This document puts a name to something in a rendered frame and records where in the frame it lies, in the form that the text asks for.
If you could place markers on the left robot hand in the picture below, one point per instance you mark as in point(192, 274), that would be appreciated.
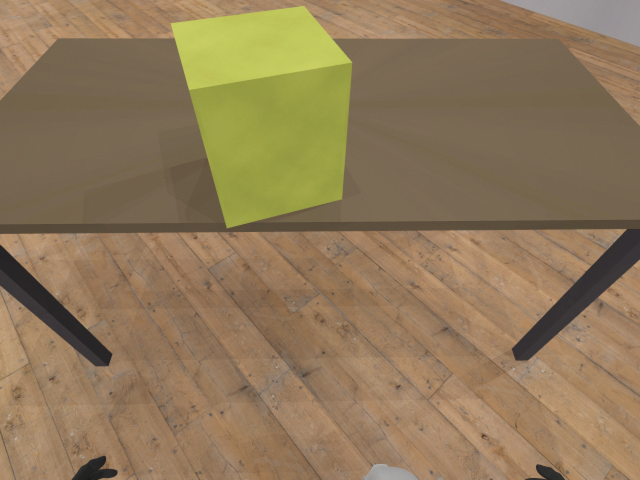
point(90, 471)

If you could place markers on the robot right shin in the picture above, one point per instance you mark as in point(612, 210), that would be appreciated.
point(378, 465)

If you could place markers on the carton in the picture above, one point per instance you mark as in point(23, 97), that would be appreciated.
point(271, 95)

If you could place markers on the table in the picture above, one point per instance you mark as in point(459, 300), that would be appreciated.
point(100, 136)

